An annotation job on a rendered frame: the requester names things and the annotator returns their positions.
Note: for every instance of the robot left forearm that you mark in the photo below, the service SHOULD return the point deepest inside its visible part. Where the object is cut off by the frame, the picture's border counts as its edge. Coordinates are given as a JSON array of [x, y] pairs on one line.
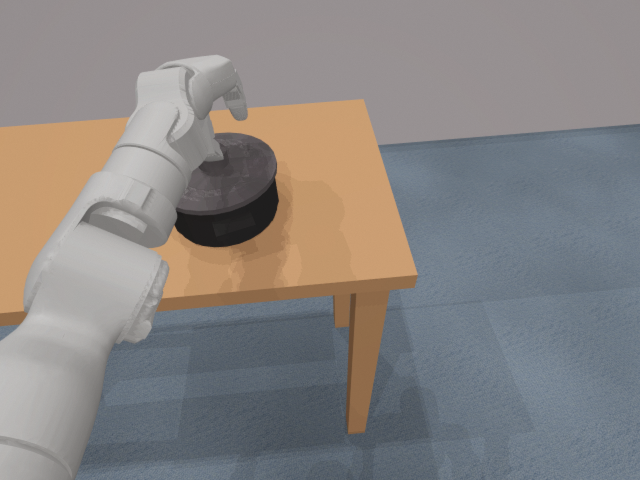
[[137, 191]]

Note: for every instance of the lid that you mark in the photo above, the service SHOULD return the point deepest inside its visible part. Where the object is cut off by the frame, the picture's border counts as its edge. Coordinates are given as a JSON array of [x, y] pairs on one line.
[[251, 170]]

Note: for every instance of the table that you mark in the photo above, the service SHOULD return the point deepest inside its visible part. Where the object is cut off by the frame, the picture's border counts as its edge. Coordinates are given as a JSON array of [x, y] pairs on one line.
[[337, 230]]

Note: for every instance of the left robot upper arm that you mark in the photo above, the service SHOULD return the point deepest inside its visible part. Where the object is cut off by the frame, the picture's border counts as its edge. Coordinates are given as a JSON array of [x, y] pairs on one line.
[[100, 290]]

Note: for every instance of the robot left hand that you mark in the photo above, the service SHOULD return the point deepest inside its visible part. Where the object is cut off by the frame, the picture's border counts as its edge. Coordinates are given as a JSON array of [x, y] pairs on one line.
[[225, 82]]

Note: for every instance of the pot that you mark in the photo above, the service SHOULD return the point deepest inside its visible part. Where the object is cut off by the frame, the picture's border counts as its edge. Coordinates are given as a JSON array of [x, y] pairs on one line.
[[230, 228]]

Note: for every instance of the knob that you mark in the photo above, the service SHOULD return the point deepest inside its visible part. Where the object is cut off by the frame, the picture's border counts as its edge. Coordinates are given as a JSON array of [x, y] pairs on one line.
[[215, 166]]

